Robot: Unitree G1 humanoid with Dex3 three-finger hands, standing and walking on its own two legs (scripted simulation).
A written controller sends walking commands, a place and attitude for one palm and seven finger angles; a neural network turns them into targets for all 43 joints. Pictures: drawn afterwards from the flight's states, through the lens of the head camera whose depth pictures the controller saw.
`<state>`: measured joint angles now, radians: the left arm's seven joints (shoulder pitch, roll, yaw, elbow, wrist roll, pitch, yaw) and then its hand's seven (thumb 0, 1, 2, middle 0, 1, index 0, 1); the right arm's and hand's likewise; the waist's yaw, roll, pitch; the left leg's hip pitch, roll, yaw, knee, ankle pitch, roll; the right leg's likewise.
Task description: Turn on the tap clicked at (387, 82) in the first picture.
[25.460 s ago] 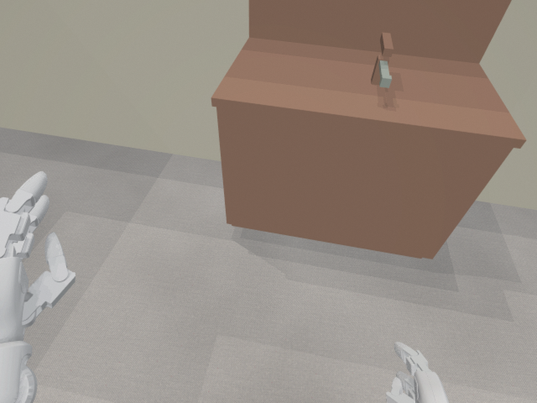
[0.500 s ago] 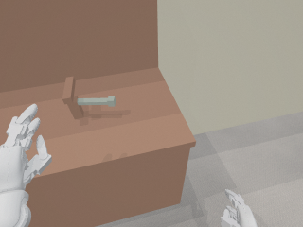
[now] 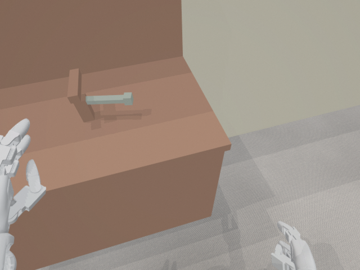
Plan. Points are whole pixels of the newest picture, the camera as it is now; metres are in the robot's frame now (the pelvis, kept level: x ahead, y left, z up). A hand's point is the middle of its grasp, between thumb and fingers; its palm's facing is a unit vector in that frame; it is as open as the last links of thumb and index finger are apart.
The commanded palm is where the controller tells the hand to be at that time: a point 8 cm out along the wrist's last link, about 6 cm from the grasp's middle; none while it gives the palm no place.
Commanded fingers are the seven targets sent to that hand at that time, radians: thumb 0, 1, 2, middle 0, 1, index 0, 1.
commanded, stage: step back with the hand held close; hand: left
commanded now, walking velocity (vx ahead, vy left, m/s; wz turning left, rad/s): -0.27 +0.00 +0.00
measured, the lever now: (128, 98) +0.58 +0.21 +0.03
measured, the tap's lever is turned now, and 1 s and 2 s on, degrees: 75 75 75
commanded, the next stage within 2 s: stop stepping back and stand still in 1.28 s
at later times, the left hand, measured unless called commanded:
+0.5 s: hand (18, 220) +0.16 +0.25 +0.16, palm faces +0.43 -0.78 -0.45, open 7.4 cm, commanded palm +0.10 +0.29 +0.18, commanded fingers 0.00 0.90 0.90 -0.20 -0.30 -0.20 -0.30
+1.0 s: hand (21, 264) +0.10 +0.21 +0.17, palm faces +0.32 -0.86 -0.40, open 7.4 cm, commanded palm +0.05 +0.27 +0.18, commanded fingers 0.00 0.90 0.90 -0.20 -0.30 -0.20 -0.30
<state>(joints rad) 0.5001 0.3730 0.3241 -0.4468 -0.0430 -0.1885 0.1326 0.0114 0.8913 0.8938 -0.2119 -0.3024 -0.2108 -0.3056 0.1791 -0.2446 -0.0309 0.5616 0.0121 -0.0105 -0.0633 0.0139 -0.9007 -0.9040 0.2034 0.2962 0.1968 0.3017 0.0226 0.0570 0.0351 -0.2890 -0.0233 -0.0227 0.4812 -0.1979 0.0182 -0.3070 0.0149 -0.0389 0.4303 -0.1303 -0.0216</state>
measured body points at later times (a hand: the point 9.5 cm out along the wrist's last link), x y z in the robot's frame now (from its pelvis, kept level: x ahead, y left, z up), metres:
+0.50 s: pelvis -0.05 +0.00 -0.01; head -0.02 +0.00 +0.43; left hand +0.13 +0.29 +0.19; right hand +0.13 -0.23 -0.10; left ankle +0.03 +0.11 -0.73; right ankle +0.06 -0.10 -0.74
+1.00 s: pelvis -0.11 -0.01 +0.00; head -0.08 +0.00 +0.44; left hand +0.08 +0.26 +0.19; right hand +0.09 -0.23 -0.09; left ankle -0.02 +0.10 -0.74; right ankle -0.16 -0.12 -0.74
